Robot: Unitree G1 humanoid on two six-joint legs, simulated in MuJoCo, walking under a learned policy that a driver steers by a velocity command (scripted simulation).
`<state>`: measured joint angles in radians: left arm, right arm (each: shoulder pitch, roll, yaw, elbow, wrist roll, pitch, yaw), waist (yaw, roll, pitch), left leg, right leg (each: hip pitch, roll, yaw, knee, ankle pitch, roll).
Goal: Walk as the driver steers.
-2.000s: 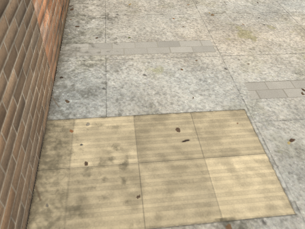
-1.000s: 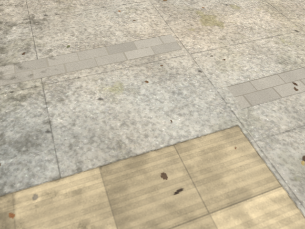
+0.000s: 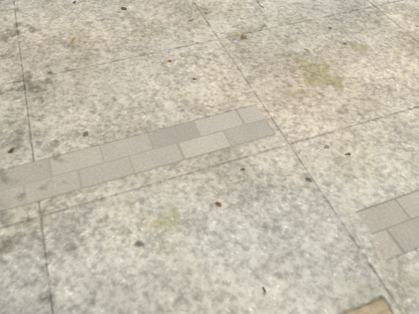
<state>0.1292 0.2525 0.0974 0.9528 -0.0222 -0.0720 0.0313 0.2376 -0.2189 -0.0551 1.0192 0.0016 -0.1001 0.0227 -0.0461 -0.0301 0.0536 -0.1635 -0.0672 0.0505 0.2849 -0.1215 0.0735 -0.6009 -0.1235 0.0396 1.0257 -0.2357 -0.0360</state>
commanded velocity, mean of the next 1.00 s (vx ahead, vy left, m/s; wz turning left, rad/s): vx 0.50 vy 0.00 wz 0.22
